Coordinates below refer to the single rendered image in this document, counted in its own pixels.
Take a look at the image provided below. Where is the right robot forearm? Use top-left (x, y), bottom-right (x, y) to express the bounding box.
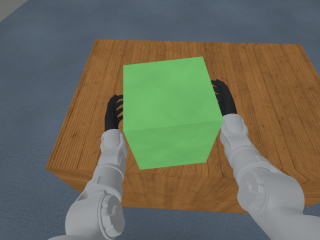
top-left (220, 113), bottom-right (305, 208)

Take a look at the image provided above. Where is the left robot hand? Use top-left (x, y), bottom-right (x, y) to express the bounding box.
top-left (104, 94), bottom-right (123, 132)

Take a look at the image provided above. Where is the left robot forearm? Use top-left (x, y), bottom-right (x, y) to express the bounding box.
top-left (65, 129), bottom-right (128, 235)

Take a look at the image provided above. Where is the pedestal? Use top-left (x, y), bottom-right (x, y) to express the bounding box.
top-left (45, 39), bottom-right (320, 214)

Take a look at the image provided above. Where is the right robot hand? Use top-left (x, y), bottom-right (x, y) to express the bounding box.
top-left (211, 79), bottom-right (237, 116)

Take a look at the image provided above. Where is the robot right upper arm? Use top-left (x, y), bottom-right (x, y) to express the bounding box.
top-left (237, 169), bottom-right (320, 240)

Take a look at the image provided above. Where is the robot left upper arm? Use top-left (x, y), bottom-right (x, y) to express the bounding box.
top-left (48, 193), bottom-right (126, 240)

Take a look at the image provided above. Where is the carton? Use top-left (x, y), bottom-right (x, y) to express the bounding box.
top-left (123, 56), bottom-right (224, 170)

